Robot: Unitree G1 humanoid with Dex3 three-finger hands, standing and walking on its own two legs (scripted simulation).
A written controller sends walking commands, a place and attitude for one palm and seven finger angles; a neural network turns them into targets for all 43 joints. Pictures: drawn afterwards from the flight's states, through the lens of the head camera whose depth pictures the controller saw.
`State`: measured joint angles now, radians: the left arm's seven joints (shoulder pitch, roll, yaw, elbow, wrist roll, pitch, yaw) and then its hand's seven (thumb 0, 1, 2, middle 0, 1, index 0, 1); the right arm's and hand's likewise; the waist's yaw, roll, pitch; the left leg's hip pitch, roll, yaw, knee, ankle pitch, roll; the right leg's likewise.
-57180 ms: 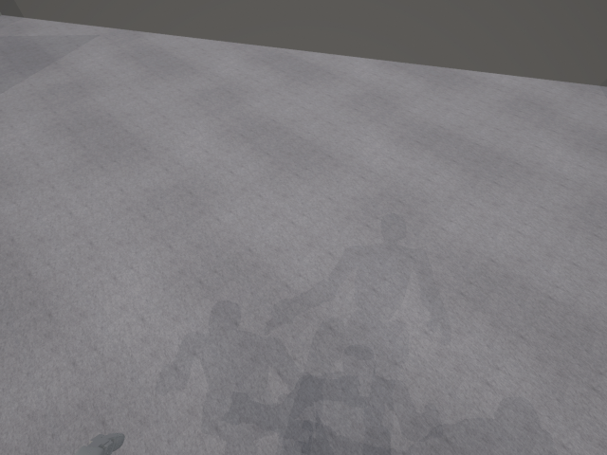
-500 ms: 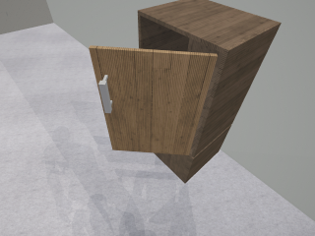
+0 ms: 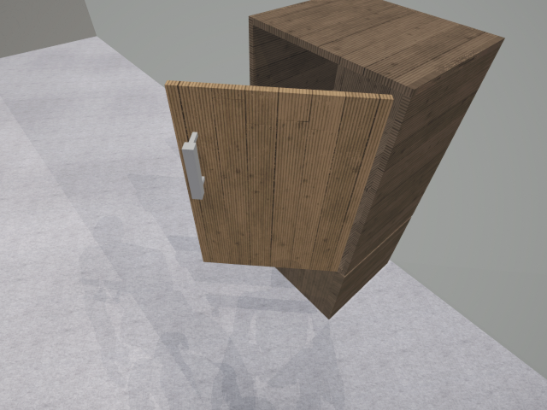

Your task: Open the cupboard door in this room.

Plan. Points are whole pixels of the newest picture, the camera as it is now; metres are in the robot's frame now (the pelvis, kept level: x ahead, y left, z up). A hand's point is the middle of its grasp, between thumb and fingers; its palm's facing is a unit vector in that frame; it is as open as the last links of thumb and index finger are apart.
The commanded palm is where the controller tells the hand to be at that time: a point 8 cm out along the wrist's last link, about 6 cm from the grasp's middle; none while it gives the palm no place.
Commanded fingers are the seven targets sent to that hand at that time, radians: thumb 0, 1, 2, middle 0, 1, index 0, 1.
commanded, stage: come to a stop and stand still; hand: left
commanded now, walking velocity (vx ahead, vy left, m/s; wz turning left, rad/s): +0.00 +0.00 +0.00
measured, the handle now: (196, 166) +0.58 +0.21 +0.00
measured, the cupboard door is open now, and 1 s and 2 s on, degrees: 44 44 44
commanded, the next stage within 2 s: look again from close up in 0.16 s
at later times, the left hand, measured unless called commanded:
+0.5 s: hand out of the picture +0.00 +0.18 -0.18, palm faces +0.01 -0.98 -0.21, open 7.4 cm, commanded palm none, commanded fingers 0.00 0.90 0.90 -0.20 -0.30 -0.20 -0.30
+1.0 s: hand (142, 401) +0.15 +0.21 -0.09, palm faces +0.25 -0.95 -0.21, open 7.3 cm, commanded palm +0.12 +0.24 -0.07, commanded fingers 0.00 0.71 0.82 -0.21 -0.42 -0.21 -0.42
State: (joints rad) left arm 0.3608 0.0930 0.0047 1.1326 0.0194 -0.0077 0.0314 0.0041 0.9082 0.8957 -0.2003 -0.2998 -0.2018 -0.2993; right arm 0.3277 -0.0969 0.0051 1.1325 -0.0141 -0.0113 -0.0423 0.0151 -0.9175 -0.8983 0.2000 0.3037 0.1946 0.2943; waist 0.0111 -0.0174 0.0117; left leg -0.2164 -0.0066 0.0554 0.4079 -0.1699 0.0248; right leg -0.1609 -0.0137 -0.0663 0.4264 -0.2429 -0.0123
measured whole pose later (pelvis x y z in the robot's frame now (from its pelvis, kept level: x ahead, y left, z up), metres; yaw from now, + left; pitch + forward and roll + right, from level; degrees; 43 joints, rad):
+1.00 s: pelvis +0.02 +0.01 -0.01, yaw +0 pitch +0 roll +1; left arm 0.49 0.19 0.04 0.28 -0.12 -0.01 0.12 0.04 0.92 0.88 -0.21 -0.32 -0.21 -0.32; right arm 0.34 -0.21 0.00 0.90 0.04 -0.22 -0.07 0.02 -0.92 -0.90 0.20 0.30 0.20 0.29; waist -0.01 0.00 -0.02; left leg -0.28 -0.02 0.06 0.54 -0.27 0.03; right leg -0.22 -0.04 -0.06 0.57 -0.35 0.00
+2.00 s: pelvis -0.01 +0.01 -0.07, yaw +0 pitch +12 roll -3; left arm 0.23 0.33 0.31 0.17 -0.33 -0.35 -0.40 0.00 -0.23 0.41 -0.28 -1.03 -0.29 -1.03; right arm 0.27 -0.28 0.00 0.58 0.04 -0.24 -0.08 0.02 -0.90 -0.90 0.20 0.30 0.20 0.29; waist -0.02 0.01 -0.10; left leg -0.79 0.03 0.03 1.02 -0.43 0.04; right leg -0.69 0.00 -0.09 0.96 -0.48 -0.01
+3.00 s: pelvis +0.00 +0.00 -0.05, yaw +0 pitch +9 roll -2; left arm -0.03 0.41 0.43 0.44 -0.35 -0.28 -0.51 -0.01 -0.50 0.30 -0.30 -1.20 -0.30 -1.20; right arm 0.29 -0.28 0.04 0.56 0.04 -0.18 -0.08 0.02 -0.90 -0.90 0.20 0.30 0.20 0.30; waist -0.01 0.03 -0.09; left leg -0.68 0.03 0.02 0.90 -0.39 0.03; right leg -0.58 0.01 -0.09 0.85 -0.43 -0.02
